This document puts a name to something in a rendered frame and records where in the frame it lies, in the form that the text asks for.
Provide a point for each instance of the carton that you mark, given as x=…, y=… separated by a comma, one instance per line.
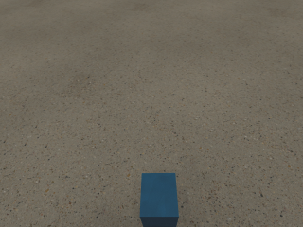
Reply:
x=158, y=200

